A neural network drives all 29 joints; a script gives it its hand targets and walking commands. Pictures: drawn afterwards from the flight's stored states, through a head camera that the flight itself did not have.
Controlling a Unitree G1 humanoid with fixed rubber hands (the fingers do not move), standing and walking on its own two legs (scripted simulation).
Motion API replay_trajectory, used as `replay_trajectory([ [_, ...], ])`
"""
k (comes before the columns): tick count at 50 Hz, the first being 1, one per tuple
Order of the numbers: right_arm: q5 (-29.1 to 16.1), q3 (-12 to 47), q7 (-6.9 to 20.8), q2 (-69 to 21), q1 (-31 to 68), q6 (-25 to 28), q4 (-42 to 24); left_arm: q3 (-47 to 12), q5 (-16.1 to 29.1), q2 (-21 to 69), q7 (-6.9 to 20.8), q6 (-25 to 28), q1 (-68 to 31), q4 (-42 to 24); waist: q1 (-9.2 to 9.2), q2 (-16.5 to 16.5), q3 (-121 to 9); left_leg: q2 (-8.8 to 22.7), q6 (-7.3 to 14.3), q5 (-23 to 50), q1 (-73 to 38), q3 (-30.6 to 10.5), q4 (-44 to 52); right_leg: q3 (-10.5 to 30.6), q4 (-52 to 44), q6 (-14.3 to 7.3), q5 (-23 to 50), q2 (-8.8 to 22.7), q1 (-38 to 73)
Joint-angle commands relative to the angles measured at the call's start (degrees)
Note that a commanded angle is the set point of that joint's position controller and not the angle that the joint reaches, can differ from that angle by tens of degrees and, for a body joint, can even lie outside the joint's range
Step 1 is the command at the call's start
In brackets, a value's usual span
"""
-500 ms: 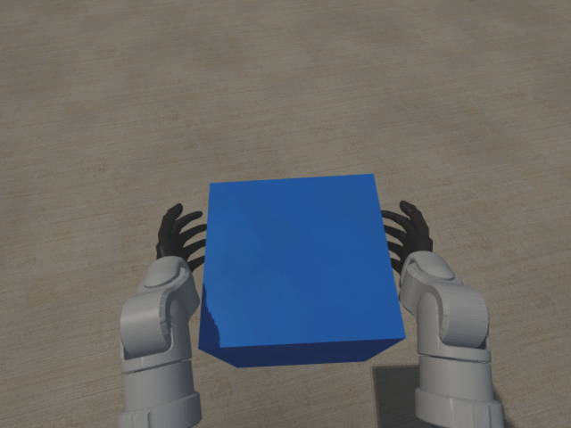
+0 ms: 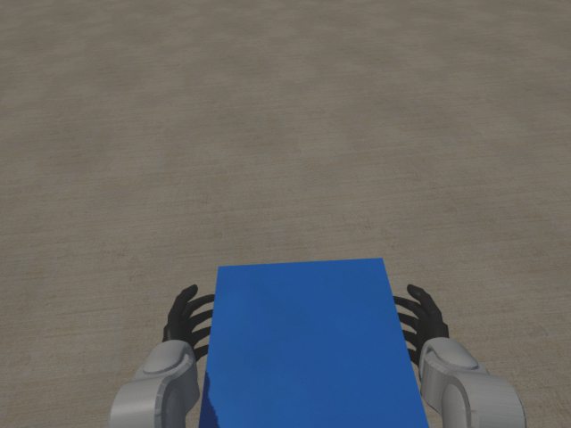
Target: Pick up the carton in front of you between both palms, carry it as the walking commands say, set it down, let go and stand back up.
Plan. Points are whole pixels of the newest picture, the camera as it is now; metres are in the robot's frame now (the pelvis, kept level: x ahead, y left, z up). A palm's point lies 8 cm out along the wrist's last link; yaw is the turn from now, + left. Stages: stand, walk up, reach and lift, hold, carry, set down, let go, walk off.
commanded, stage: carry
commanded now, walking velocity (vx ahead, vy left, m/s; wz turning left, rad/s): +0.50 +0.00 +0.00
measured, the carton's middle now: (306, 377) +0.22 +0.01 +0.00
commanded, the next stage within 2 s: none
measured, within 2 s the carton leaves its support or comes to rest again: neither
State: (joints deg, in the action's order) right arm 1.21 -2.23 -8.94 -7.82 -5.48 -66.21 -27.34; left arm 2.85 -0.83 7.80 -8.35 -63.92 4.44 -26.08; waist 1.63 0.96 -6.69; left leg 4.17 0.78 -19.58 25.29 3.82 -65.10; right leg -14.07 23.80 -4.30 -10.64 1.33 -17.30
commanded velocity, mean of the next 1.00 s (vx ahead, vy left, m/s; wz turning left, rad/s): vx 0.50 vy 0.00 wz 0.00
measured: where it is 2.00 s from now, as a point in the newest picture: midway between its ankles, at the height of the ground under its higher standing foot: (298, 221)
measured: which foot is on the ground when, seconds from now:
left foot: up 0.00-0.30, down 0.32-0.86, up 0.88-1.00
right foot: down 0.00-0.36, up 0.38-0.82, down 0.84-1.00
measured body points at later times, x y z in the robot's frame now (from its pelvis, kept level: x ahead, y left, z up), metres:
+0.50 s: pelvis +0.33 +0.05 +0.00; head +0.33 +0.07 +0.45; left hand +0.58 +0.19 +0.07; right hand +0.55 -0.12 +0.07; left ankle +0.38 +0.13 -0.74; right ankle +0.23 -0.08 -0.64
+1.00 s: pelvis +0.66 -0.02 +0.00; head +0.67 -0.04 +0.45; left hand +0.89 +0.14 +0.07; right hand +0.90 -0.17 +0.05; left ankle +0.56 +0.12 -0.65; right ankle +0.70 -0.10 -0.74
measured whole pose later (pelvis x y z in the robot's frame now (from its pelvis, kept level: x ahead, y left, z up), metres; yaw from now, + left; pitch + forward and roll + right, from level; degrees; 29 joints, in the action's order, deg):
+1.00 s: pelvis +0.66 -0.02 +0.00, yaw +0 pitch +4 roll +1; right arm 1.3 -1.5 -9.1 -7.7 -5.5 -66.7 -29.9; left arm 2.7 -0.7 7.9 -8.1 -63.3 5.6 -28.6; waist 1.6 1.3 -3.9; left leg 5.1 0.6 -18.9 25.1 4.0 -64.8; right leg -13.8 24.3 -3.8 -9.5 3.2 -18.9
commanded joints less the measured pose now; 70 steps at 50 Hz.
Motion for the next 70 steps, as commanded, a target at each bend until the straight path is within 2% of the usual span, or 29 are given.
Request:
replay_trajectory([
  [1,-9.1,32.7,3.1,-44.1,21.6,3.7,-6.9,-33.4,11.5,43.6,4.5,0.9,-20.3,-7.4,-1.06,-5.8,-9.3,3.4,-0.9,4.6,7.4,-1.0,8.1,16.9,-16.1,-3.5,-1.8,16.0,12.3],
  [6,-7.8,31.8,1.9,-40.0,17.9,3.5,-6.5,-32.3,10.4,38.5,3.8,0.8,-15.6,-6.5,-0.93,-7.4,-3.6,2.7,-3.0,14.0,9.3,3.9,25.8,10.2,-18.3,-2.9,3.0,13.6,13.7],
  [13,-9.3,31.0,0.3,-33.5,19.4,1.9,-10.2,-29.8,9.3,32.6,1.1,-0.6,-14.6,-8.3,-0.43,-9.8,1.9,0.8,-0.6,17.9,7.2,7.5,35.8,6.7,-14.0,-1.1,14.4,13.2,19.3],
  [16,-9.3,29.2,-0.3,-31.1,18.1,1.5,-8.8,-30.0,9.4,30.6,0.2,-1.3,-15.9,-9.3,-2.03,-7.1,-4.3,-4.9,0.6,11.5,-12.7,13.4,38.8,0.4,5.1,1.7,29.9,10.0,15.8],
  [17,-9.0,28.6,-0.4,-30.8,17.2,1.4,-8.5,-30.0,9.5,29.8,-0.1,-1.5,-16.3,-9.5,-3.37,-3.2,-8.6,-0.6,1.1,8.2,-25.6,7.1,39.2,0.6,17.6,3.2,22.4,8.1,7.4],
  [18,-9.2,28.3,-0.5,-30.3,17.9,1.6,-8.1,-30.7,10.1,29.9,0.0,-1.7,-16.3,-11.5,-3.49,13.2,-15.1,15.8,9.2,-2.3,-39.5,-20.8,46.3,2.0,37.1,6.7,7.8,1.8,-10.3],
  [19,-10.0,28.7,-0.3,-32.5,16.6,1.7,-7.6,-31.5,10.8,30.4,0.2,-1.8,-17.5,-12.0,-3.11,18.8,-14.8,20.7,12.1,6.7,-40.5,-34.2,54.0,8.3,48.1,6.3,-16.1,-2.4,-19.6],
  [20,-10.4,29.1,0.3,-34.4,17.8,1.9,-9.1,-32.4,10.9,33.4,0.5,-1.5,-18.0,-10.7,-3.02,12.7,-14.2,20.2,11.9,15.1,-38.4,-27.5,51.9,13.5,53.8,4.6,-16.2,1.8,-21.4],
  [22,-11.3,31.2,1.9,-39.4,20.6,2.9,-10.5,-32.8,10.9,39.4,1.8,-0.6,-18.0,-9.5,-2.65,1.8,-13.2,17.5,8.6,20.3,-29.9,-16.9,50.2,15.0,49.4,2.9,-9.9,6.1,-19.6],
  [24,-12.2,32.8,3.3,-42.0,22.2,3.7,-11.2,-33.0,10.0,42.6,2.6,0.4,-17.7,-8.8,-2.11,4.0,-12.2,14.7,5.4,11.8,-23.4,-9.7,53.9,13.3,42.1,3.2,-4.8,6.9,-15.9],
  [28,-12.4,33.5,4.3,-40.1,20.2,3.8,-10.8,-32.9,7.9,42.1,2.3,1.0,-15.6,-8.6,-2.23,6.7,-7.9,13.0,6.0,6.9,-22.0,-3.6,59.2,9.4,28.8,5.1,0.9,6.6,-17.8],
  [33,-11.7,31.9,2.8,-34.9,18.0,2.6,-11.6,-32.2,8.1,37.4,1.1,-0.3,-14.5,-9.9,-2.56,6.5,-3.1,10.7,6.0,14.7,-25.0,1.8,58.9,5.4,13.4,5.8,7.7,5.3,-18.9],
  [38,-9.6,29.5,0.6,-30.9,17.2,0.9,-10.7,-30.8,8.9,31.8,0.2,-2.1,-15.2,-10.3,-2.61,8.2,1.7,10.6,4.7,21.5,-27.6,4.3,56.1,3.2,5.7,3.9,8.7,4.1,-15.6],
  [41,-9.4,29.8,-0.1,-30.9,18.9,0.3,-11.2,-29.4,9.1,30.9,0.0,-2.5,-14.1,-9.4,-1.0,5.8,-3.1,7.7,1.9,34.4,-25.0,9.7,40.1,-2.0,2.1,2.7,3.3,-0.8,1.6],
  [42,-9.5,30.0,-0.2,-30.8,18.8,0.2,-11.1,-29.0,9.2,31.1,0.0,-2.4,-13.6,-9.0,-0.22,1.6,-7.3,5.5,0.6,30.6,-18.0,10.1,28.1,1.8,2.2,2.6,-0.5,1.2,13.7],
  [43,-9.9,31.0,-0.2,-30.7,18.9,0.0,-12.6,-28.3,9.1,30.7,0.1,-2.3,-13.9,-9.0,0.27,-12.1,-12.6,0.0,-2.8,17.5,-2.6,9.0,10.0,26.7,-4.1,-3.3,-10.8,16.9,26.4],
  [44,-10.3,31.9,0.1,-31.1,19.4,-0.1,-14.0,-29.0,10.1,32.2,0.4,-2.0,-13.0,-8.1,0.48,-22.8,-14.3,-5.8,-3.5,-6.3,9.5,4.4,-2.0,44.1,-12.4,-8.0,-5.1,23.8,32.0],
  [45,-11.1,33.0,0.4,-34.3,20.2,0.3,-13.0,-29.5,10.7,34.5,1.2,-1.7,-13.9,-9.6,-0.31,-17.7,-13.5,-2.1,-1.5,-7.9,12.4,-1.7,-9.1,39.0,-11.2,-7.7,4.5,23.6,30.3],
  [46,-11.0,33.3,1.1,-37.5,20.8,0.9,-12.3,-30.5,11.1,37.7,2.0,-1.1,-14.8,-9.1,-0.26,-12.4,-13.7,0.2,0.2,-6.1,13.0,-3.1,-10.4,33.3,-9.0,-6.7,10.7,21.7,27.6],
  [48,-10.5,33.9,2.4,-42.9,21.3,2.5,-10.7,-32.5,11.5,42.3,3.6,0.4,-17.3,-9.8,-0.78,-4.2,-12.2,4.1,0.7,1.2,10.2,-4.0,-2.7,24.1,-10.6,-3.0,11.1,18.9,19.9],
  [50,-9.3,34.3,3.0,-45.0,19.8,3.8,-9.4,-33.8,11.9,43.9,4.8,1.6,-17.5,-9.9,-0.89,-6.6,-12.1,3.6,0.2,5.0,7.8,-1.8,2.4,18.9,-13.1,-1.8,6.7,17.3,17.4],
  [53,-7.8,34.0,2.8,-44.4,17.3,4.8,-8.6,-34.1,11.5,42.4,5.5,2.2,-15.2,-9.3,-1.05,-8.1,-9.0,3.4,-1.4,9.1,10.5,0.7,11.4,14.9,-16.7,-2.8,2.8,16.2,17.3],
  [58,-8.4,33.7,1.6,-40.0,16.9,4.2,-10.9,-32.8,10.9,37.5,4.3,1.7,-13.1,-10.2,-0.81,-8.2,-2.8,2.2,-2.5,16.0,12.0,4.8,26.7,8.9,-17.1,-2.5,9.1,13.7,19.1],
  [63,-9.9,32.6,0.5,-33.5,17.7,2.0,-13.3,-30.3,9.7,32.1,1.6,-0.2,-12.2,-11.2,-0.52,-10.2,2.5,0.5,-0.4,18.8,8.0,7.5,35.6,5.9,-15.4,-1.1,16.5,13.5,20.6],
  [65,-10.2,31.6,0.1,-31.6,17.5,1.4,-13.2,-30.1,9.7,30.7,0.8,-1.0,-12.8,-11.8,-0.92,-10.6,0.7,-0.8,0.7,16.7,1.1,9.4,36.5,4.0,-9.4,0.1,25.4,13.5,21.3],
  [67,-10.2,30.3,-0.1,-30.6,15.7,1.0,-12.1,-30.6,9.9,29.7,0.3,-1.7,-13.8,-13.0,-2.84,-5.7,-6.1,-4.5,0.8,11.0,-19.2,12.3,38.9,-0.4,10.1,2.5,29.8,9.2,14.6],
  [68,-9.9,29.6,-0.1,-29.7,15.3,0.9,-12.4,-30.9,10.1,29.2,0.2,-2.0,-14.4,-13.6,-3.57,3.0,-9.7,6.1,2.9,1.8,-29.7,-4.1,43.9,0.0,25.1,4.7,17.2,5.9,3.5],
  [69,-10.8,30.0,0.0,-30.3,16.3,1.0,-11.9,-31.6,10.6,29.6,0.3,-2.2,-14.0,-15.0,-3.19,19.0,-15.0,20.7,11.0,-1.9,-42.9,-30.5,51.4,4.0,42.9,7.0,-9.9,-1.7,-14.8],
  [70,-11.6,30.3,0.4,-32.5,15.2,1.1,-11.7,-32.6,11.1,31.0,0.6,-2.3,-15.4,-14.5,-3.13,17.0,-13.3,20.9,11.9,10.6,-39.5,-32.9,54.1,12.2,51.0,5.5,-16.4,0.0,-18.6],
])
